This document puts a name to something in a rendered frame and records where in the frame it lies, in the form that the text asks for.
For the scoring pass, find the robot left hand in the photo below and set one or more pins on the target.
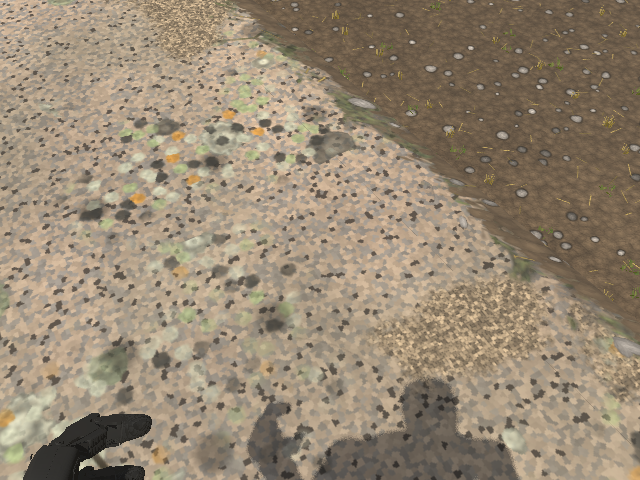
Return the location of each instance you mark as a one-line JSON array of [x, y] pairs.
[[82, 440]]

